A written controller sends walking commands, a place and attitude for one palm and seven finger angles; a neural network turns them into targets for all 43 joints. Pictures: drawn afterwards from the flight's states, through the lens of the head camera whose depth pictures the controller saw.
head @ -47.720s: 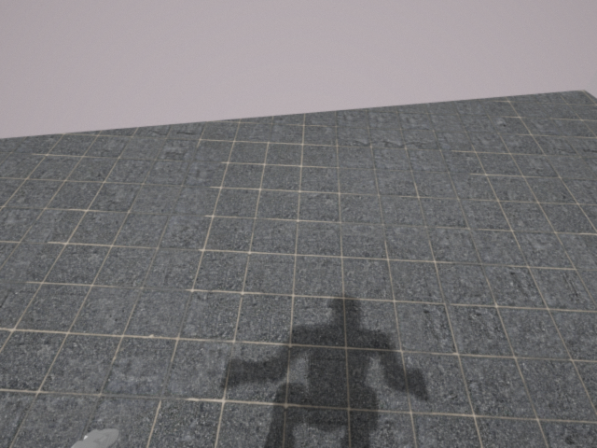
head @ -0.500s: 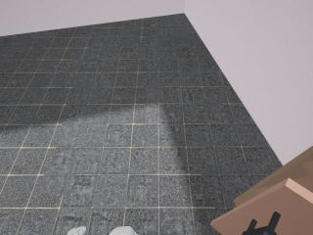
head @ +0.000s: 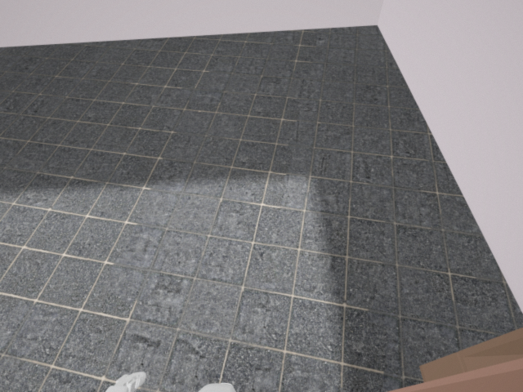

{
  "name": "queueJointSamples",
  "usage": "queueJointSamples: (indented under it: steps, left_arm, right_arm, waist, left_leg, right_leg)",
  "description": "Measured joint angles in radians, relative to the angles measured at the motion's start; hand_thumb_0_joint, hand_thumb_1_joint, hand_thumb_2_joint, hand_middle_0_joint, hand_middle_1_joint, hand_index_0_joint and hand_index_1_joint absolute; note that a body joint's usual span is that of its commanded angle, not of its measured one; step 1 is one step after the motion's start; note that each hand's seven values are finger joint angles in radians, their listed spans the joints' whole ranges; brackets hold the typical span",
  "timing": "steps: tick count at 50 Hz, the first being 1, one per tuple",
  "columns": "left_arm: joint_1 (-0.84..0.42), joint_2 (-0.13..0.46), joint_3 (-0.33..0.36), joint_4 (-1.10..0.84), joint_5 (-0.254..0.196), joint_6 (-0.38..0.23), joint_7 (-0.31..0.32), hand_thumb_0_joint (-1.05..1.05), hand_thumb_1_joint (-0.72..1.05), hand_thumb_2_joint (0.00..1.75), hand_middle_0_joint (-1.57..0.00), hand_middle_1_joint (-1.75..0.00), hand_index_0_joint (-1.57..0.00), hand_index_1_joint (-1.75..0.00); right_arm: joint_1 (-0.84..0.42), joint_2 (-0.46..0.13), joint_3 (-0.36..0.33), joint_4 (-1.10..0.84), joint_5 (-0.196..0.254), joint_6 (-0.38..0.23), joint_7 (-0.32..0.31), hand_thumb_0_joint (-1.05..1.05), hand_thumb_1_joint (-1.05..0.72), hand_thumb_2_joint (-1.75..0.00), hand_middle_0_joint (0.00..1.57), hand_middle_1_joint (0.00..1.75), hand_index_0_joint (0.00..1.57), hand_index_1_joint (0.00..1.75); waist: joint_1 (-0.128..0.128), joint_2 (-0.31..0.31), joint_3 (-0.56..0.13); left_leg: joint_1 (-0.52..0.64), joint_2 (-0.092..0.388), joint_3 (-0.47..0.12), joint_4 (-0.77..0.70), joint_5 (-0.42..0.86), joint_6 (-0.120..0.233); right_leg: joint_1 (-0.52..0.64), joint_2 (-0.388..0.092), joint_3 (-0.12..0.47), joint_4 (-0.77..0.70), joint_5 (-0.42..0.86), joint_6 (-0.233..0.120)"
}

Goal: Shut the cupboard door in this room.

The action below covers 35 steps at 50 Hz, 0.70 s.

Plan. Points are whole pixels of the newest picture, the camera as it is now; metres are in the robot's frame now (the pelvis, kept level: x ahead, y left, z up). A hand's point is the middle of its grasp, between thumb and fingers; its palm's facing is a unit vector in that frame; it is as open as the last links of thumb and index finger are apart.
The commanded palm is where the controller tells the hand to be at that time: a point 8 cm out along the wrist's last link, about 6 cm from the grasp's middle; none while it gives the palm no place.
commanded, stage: turn or walk to find it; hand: left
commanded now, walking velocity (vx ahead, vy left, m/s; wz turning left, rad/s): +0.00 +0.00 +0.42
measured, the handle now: out of the picture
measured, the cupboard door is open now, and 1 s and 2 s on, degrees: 35 25 25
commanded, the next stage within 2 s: none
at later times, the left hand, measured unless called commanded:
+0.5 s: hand out of the picture +0.00 +0.24 -0.17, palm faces +0.21 -0.94 -0.28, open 7.4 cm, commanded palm none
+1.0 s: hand out of the picture +0.01 +0.17 -0.14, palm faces +0.40 -0.88 -0.26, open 7.3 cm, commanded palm none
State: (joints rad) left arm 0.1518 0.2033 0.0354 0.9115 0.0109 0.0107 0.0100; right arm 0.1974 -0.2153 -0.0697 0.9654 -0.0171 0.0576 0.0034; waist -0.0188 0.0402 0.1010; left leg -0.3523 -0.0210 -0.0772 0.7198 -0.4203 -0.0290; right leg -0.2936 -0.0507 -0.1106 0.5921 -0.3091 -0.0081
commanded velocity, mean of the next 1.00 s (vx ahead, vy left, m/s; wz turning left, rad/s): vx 0.00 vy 0.00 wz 0.42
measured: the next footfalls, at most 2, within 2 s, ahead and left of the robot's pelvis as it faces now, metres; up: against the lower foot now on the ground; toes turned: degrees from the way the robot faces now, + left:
left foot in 0.38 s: +0.01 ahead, +0.13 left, +0.00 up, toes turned +16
right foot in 0.70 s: +0.08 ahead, -0.11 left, +0.00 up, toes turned +11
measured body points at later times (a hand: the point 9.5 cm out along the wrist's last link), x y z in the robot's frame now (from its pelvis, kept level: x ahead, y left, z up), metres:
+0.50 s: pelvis +0.00 +0.01 +0.00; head +0.06 +0.04 +0.45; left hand -0.01 +0.29 -0.15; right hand +0.06 -0.26 -0.14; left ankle -0.03 +0.12 -0.73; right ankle -0.01 -0.12 -0.67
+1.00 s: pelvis +0.01 -0.03 +0.01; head +0.07 -0.03 +0.46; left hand -0.02 +0.22 -0.12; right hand +0.09 -0.27 -0.15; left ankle -0.09 +0.09 -0.67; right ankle +0.04 -0.12 -0.73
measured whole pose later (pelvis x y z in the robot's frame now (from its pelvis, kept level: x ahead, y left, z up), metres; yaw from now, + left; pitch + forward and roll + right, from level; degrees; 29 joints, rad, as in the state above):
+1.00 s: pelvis +0.01 -0.03 +0.01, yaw +25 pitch +1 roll +3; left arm 0.17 0.17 0.04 0.92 0.02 0.00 0.02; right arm 0.27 -0.22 -0.10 1.05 -0.01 0.08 0.02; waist -0.04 0.00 0.12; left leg -0.40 0.03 0.03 0.94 -0.45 -0.07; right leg -0.23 -0.12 -0.22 0.52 -0.29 -0.02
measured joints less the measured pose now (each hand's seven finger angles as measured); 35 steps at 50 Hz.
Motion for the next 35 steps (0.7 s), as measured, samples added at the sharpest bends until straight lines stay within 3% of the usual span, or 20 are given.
queueJointSamples:
  steps: [3,6,10,15,18,19,22,25,30,33,35]
  left_arm:
    - [0.003,-0.032,-0.007,-0.012,0.004,-0.006,0.006,0.00,0.91,0.90,-0.20,-0.30,-0.20,-0.30]
    - [0.012,-0.048,-0.010,-0.014,0.009,-0.006,0.008,0.00,0.90,0.90,-0.20,-0.30,-0.20,-0.30]
    - [0.030,-0.047,-0.007,-0.010,0.013,-0.012,0.009,0.00,0.91,0.90,-0.21,-0.30,-0.21,-0.30]
    - [0.053,-0.011,0.007,0.010,0.015,-0.007,0.008,0.00,0.91,0.90,-0.21,-0.30,-0.21,-0.30]
    - [0.071,0.021,0.021,0.030,0.009,0.005,0.008,0.00,0.90,0.90,-0.21,-0.30,-0.21,-0.30]
    - [0.079,0.033,0.027,0.035,0.004,0.013,0.007,0.00,0.90,0.90,-0.21,-0.30,-0.21,-0.30]
    - [0.072,0.066,0.035,0.065,0.000,0.050,0.012,0.00,0.91,0.90,-0.20,-0.30,-0.20,-0.30]
    - [0.045,0.071,0.036,0.081,-0.003,0.061,0.005,0.00,0.91,0.90,-0.20,-0.30,-0.20,-0.30]
    - [-0.009,0.051,0.024,0.054,-0.008,0.050,-0.003,0.00,0.91,0.90,-0.20,-0.30,-0.20,-0.30]
    - [-0.036,0.031,0.015,0.034,-0.012,0.037,-0.003,0.00,0.91,0.90,-0.20,-0.30,-0.20,-0.30]
    - [-0.042,0.018,0.008,0.018,-0.012,0.019,-0.004,0.00,0.91,0.90,-0.20,-0.30,-0.20,-0.30]
  right_arm:
    - [-0.015,-0.008,-0.013,0.004,0.000,0.017,0.004,0.01,-0.91,-0.89,0.20,0.30,0.20,0.30]
    - [-0.018,-0.010,-0.019,0.020,-0.001,0.025,0.015,0.00,-0.91,-0.89,0.20,0.30,0.20,0.30]
    - [-0.013,-0.017,-0.021,0.046,0.002,0.027,0.022,0.00,-0.91,-0.89,0.20,0.30,0.20,0.30]
    - [-0.001,-0.037,-0.021,0.079,0.008,0.030,0.022,0.00,-0.91,-0.89,0.20,0.30,0.20,0.30]
    - [0.022,-0.049,-0.019,0.080,0.008,0.016,0.020,0.00,-0.91,-0.89,0.20,0.30,0.20,0.30]
    - [0.033,-0.053,-0.020,0.074,0.005,0.006,0.019,0.00,-0.91,-0.89,0.20,0.30,0.20,0.30]
    - [0.048,-0.039,-0.014,0.064,-0.001,-0.013,0.003,0.00,-0.91,-0.89,0.20,0.30,0.20,0.30]
    - [0.058,-0.025,-0.005,0.063,-0.006,-0.020,-0.016,0.00,-0.91,-0.89,0.20,0.30,0.20,0.30]
    - [0.070,-0.014,0.001,0.072,-0.008,-0.020,-0.019,0.00,-0.91,-0.89,0.20,0.30,0.20,0.30]
    - [0.077,-0.004,0.003,0.060,-0.010,-0.021,-0.012,0.00,-0.91,-0.89,0.20,0.30,0.20,0.30]
    - [0.087,0.002,0.001,0.049,-0.005,-0.019,-0.007,0.00,-0.91,-0.89,0.20,0.30,0.20,0.30]
  waist:
    - [0.001,0.002,0.003]
    - [0.000,-0.007,0.003]
    - [0.005,-0.027,0.009]
    - [0.014,-0.046,0.028]
    - [0.007,-0.058,0.031]
    - [0.004,-0.063,0.026]
    - [0.004,-0.089,0.021]
    - [-0.005,-0.076,0.012]
    - [-0.013,-0.049,0.006]
    - [-0.024,-0.036,0.001]
    - [-0.026,-0.032,-0.010]
  left_leg:
    - [-0.092,-0.013,0.028,0.303,-0.060,-0.008]
    - [-0.120,0.008,0.060,0.405,-0.022,-0.025]
    - [-0.074,0.033,0.091,0.282,-0.034,-0.038]
    - [0.005,0.046,0.131,0.072,-0.035,-0.031]
    - [0.077,0.047,0.161,-0.110,0.074,-0.017]
    - [0.086,0.044,0.160,-0.145,0.125,0.011]
    - [0.073,0.034,0.158,-0.117,0.090,0.046]
    - [0.087,0.037,0.133,-0.165,0.109,0.040]
    - [0.099,0.038,0.092,-0.221,0.152,0.029]
    - [0.084,0.038,0.063,-0.208,0.153,0.012]
    - [0.060,0.033,0.043,-0.167,0.136,-0.005]
  right_leg:
    - [0.025,-0.023,-0.029,-0.011,-0.016,-0.018]
    - [0.055,-0.041,-0.056,-0.048,-0.005,-0.016]
    - [0.075,-0.063,-0.087,-0.070,-0.001,-0.012]
    - [0.072,-0.084,-0.128,-0.041,-0.022,0.002]
    - [0.053,-0.101,-0.153,0.022,-0.057,0.019]
    - [0.031,-0.110,-0.152,0.068,-0.075,0.029]
    - [-0.065,-0.089,-0.045,0.296,-0.239,0.063]
    - [-0.126,-0.056,0.013,0.420,-0.209,0.073]
    - [-0.116,-0.030,0.043,0.306,-0.175,0.080]
    - [-0.062,-0.009,0.037,0.154,-0.128,0.078]
    - [0.004,-0.002,0.022,-0.006,-0.018,0.066]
